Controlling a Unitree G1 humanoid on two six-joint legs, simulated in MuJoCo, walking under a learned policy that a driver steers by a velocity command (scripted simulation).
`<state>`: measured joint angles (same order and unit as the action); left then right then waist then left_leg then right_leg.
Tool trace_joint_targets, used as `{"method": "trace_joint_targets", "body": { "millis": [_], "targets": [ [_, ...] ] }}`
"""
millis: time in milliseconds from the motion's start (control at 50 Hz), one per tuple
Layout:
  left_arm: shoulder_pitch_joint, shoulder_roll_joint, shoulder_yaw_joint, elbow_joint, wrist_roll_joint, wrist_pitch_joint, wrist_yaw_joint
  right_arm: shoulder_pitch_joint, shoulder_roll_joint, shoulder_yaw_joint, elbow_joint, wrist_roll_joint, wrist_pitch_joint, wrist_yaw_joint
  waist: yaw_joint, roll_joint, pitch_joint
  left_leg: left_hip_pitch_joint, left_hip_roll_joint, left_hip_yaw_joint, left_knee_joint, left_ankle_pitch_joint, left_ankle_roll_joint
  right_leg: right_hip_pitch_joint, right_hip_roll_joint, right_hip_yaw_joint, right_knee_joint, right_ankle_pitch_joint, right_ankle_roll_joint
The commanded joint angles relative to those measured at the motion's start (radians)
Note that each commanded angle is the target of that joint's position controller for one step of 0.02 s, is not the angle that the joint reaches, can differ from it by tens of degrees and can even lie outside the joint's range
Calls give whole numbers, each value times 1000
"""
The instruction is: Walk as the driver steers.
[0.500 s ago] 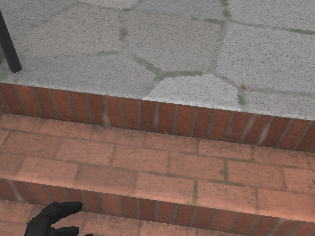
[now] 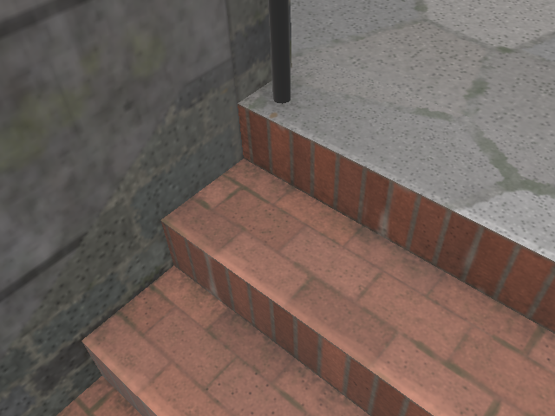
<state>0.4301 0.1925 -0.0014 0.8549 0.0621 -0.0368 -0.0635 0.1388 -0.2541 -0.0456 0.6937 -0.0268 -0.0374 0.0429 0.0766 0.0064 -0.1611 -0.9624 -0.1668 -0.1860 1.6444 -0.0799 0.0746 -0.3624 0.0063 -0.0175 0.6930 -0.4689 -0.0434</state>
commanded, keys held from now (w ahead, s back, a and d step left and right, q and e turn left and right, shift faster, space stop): w+shift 0.10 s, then w+e+shift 0.68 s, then e+shift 0.22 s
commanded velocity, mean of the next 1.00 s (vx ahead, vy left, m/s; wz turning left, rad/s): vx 0.82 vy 0.00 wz -0.54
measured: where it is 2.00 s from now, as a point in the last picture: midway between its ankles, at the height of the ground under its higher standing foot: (425, 149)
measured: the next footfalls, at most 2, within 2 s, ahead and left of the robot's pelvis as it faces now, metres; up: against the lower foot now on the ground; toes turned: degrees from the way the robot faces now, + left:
left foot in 0.36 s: +0.45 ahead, +0.16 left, +0.17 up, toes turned +4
right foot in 0.88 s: +0.68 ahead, -0.08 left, +0.34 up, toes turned -26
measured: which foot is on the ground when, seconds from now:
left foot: up 0.00-0.34, down 0.36-0.86, up 0.88-1.00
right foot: down 0.00-0.40, up 0.42-0.86, down 0.88-1.00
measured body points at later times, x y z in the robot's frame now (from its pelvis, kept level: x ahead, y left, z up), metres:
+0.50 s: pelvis +0.30 +0.06 +0.09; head +0.33 +0.03 +0.54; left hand +0.38 +0.32 -0.02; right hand +0.48 -0.18 -0.01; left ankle +0.41 +0.16 -0.55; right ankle +0.11 -0.06 -0.44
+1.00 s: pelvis +0.64 -0.05 +0.28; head +0.66 -0.05 +0.73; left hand +0.83 +0.14 +0.15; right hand +0.67 -0.35 +0.20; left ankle +0.68 +0.15 -0.17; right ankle +0.64 -0.06 -0.38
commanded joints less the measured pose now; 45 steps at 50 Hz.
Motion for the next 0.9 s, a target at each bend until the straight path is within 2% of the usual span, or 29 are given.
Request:
{"method": "trace_joint_targets", "body": {
  "millis": [20,100,200,280,300,320,340,360,380,400,420,440,460,480,500,540,600,640,680,700,720,740,760,780,820,840,860,880,900],
  "targets": [
    [124,135,52,2,-48,-58,58,-213,27,27,-153,-34,-2,4,-16,135,213,-270,88,45,95,-105,-28,195,-242,345,-407,-195,-92],
    [87,110,72,2,-29,-112,84,-234,10,-5,-153,-25,23,14,-41,-124,322,-384,111,55,100,-104,-33,292,-270,315,-548,-142,-106],
    [215,28,75,73,-46,-124,96,-467,47,16,-274,-56,13,4,33,-147,342,-724,248,247,312,-420,-12,584,-273,349,-585,184,-225],
    [384,26,75,161,-30,-89,134,-693,124,71,-415,1,-22,3,121,-164,337,-728,271,314,84,-617,-26,686,-263,304,-685,536,-211],
    [325,22,67,146,-58,-79,132,-632,140,83,-421,6,4,9,61,-147,300,-387,271,367,-118,-483,-18,495,-241,233,-800,668,-214],
    [169,10,59,118,-82,-89,121,-552,186,92,-413,42,7,10,-50,-154,255,178,220,386,-453,-381,30,191,-197,123,-859,993,-177],
    [172,99,70,81,-78,-99,97,-365,129,53,-334,46,23,-8,-88,-154,63,610,98,488,-430,-351,20,102,-218,130,-674,1507,-199],
    [127,257,104,54,-82,-128,67,30,34,-11,-254,35,37,-41,-269,-269,-186,959,46,409,-425,-322,46,142,-268,155,-368,2074,-185],
    [-11,375,153,9,-130,-163,35,277,-69,-62,-214,9,48,-72,-426,-306,-337,1138,156,174,-528,-391,84,64,-247,198,-59,1987,-124],
    [-52,269,140,-45,-142,-193,8,316,-187,-102,-182,-24,15,-76,-400,-22,-419,1220,359,-239,-790,-820,124,-145,-88,229,336,1537,-90],
    [-118,159,129,-81,-110,-196,-11,240,-213,-106,-149,-30,8,-53,-349,304,-471,1122,522,-664,-1162,-1018,94,-188,99,212,815,553,-89],
    [-79,73,122,-118,-88,-193,-4,119,-150,-97,-132,-16,19,-35,-244,205,-387,1018,547,-745,-1286,-1052,69,-303,32,305,1087,493,-85],
    [-130,-11,102,-162,-90,-172,15,32,-97,-81,-72,-11,8,-42,-175,126,-216,864,546,-634,-1277,-985,112,-355,-5,211,1199,519,-75],
    [-162,-46,80,-196,-55,-148,29,27,-8,-49,-4,-10,-20,-45,-126,37,-39,729,534,-462,-1239,-822,130,-437,-38,143,1259,506,-92],
    [-228,-106,51,-242,-29,-123,35,57,86,-19,62,-20,-40,-38,-78,35,32,644,537,-360,-1242,-682,123,-507,-63,148,1374,484,-121],
    [-258,-135,20,-269,-32,-63,53,108,136,-3,168,-45,-83,-15,-20,-17,147,555,551,-151,-1253,-511,94,-638,-89,131,1541,288,-144],
    [-368,-110,11,-315,-64,-8,77,104,141,20,231,-41,-122,-25,20,-8,271,476,568,138,-1425,-280,23,-785,-77,139,1567,150,-125],
    [-472,-117,9,-378,-80,32,104,133,58,17,282,-43,-134,-28,34,5,354,481,540,258,-1526,-312,30,-937,-33,105,1736,116,-144],
    [-574,-118,-8,-435,-68,64,115,174,55,33,308,-22,-118,-23,64,-52,381,521,417,429,-1550,-279,-28,-962,-24,48,1536,126,-172],
    [-623,-98,-11,-441,-65,78,108,208,79,46,309,-7,-102,-41,33,-93,355,560,352,511,-1550,-160,-49,-910,9,-9,1414,166,-165],
    [-650,-67,-14,-459,-77,93,90,284,-2,38,304,9,-89,-64,14,-40,293,633,376,564,-1634,55,-23,-821,-14,-103,1232,157,-164],
    [-682,-49,-14,-464,-54,90,62,341,-49,39,298,9,-79,-89,-14,-40,221,783,396,572,-1627,275,-10,-781,-28,-136,1195,131,-159],
    [-596,-42,-7,-411,-63,83,46,272,-57,43,242,20,-68,-107,18,-56,144,779,354,656,-1555,678,-29,-574,33,-211,1081,114,-166],
    [-527,-50,-11,-389,-62,76,40,264,-164,22,187,24,-70,-118,42,-3,75,817,388,661,-1452,1144,-11,-420,48,-264,979,91,-166],
    [-280,-19,14,-356,-58,73,69,141,-321,-34,93,45,-56,-114,161,170,-94,965,489,567,-1128,1754,60,-193,61,-215,816,15,-163],
    [-158,77,53,-332,-62,56,83,82,-296,-43,38,38,-34,-80,158,202,-175,994,493,511,-904,1780,65,-46,127,-176,651,-95,-166],
    [-138,102,80,-323,-65,40,97,104,-262,-53,24,45,-29,-40,128,173,-165,924,487,469,-605,1461,49,89,162,-68,315,-92,-181],
    [-312,127,117,-330,-95,18,82,120,-99,-32,-17,18,-32,-24,18,-9,23,594,324,377,-313,220,-7,100,157,213,-3,101,-228],
    [-275,245,141,-341,-60,17,62,144,-16,-15,-140,-1,-51,-15,-50,-171,71,57,110,242,231,-204,-127,303,-26,707,-4,1151,-308]
  ]
}}
Over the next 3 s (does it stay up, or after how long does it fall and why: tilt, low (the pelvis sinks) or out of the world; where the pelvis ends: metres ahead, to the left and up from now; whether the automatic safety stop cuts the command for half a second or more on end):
stays up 1.24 -0.25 0.52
